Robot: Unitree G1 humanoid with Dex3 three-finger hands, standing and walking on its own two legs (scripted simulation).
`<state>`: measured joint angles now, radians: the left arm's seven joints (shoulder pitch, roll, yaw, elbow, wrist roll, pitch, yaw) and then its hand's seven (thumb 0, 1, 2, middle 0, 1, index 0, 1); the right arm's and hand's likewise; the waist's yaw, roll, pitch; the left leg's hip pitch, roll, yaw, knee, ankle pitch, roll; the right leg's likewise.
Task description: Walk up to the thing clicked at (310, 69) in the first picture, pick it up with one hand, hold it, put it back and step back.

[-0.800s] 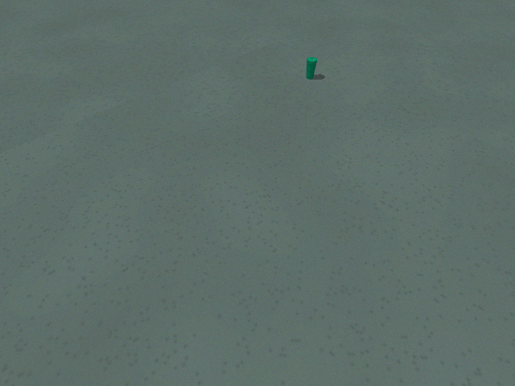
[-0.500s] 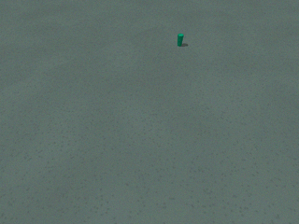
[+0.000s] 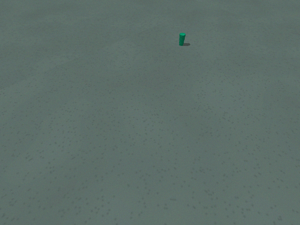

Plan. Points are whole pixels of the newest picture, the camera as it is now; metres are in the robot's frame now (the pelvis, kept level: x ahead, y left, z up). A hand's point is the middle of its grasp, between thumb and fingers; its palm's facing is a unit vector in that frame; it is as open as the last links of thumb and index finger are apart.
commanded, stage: stand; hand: left
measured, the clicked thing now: (181, 39) +2.30 -0.35 -0.71
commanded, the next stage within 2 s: walk up in 0.32 s
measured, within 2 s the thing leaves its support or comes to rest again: neither
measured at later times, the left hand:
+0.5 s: hand out of the picture +0.11 +0.26 -0.15, palm faces -0.10 -0.93 -0.35, open 7.4 cm
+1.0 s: hand (108, 181) +0.28 +0.16 -0.15, palm faces -0.13 -0.93 -0.35, open 7.4 cm
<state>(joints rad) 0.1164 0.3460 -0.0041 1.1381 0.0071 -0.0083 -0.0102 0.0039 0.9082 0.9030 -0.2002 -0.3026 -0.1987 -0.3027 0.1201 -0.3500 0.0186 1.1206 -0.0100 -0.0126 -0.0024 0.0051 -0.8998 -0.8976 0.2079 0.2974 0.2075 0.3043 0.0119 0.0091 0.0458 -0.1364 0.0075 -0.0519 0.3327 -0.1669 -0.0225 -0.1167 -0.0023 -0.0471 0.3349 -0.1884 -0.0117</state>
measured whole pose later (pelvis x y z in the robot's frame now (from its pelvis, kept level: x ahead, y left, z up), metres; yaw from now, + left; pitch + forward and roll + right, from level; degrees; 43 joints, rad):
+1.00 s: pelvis +0.24 -0.12 -0.01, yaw -10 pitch -1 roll -1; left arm 0.35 0.43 0.05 0.97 0.01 -0.08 -0.08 0.01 0.90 0.90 -0.20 -0.30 -0.20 -0.30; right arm 0.12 -0.43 -0.07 0.94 -0.03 -0.04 0.12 0.01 -0.90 -0.90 0.21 0.30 0.21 0.30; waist 0.08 0.02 0.02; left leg -0.55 0.13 0.03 0.63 -0.11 -0.02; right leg 0.03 0.02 -0.07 0.32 -0.34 -0.02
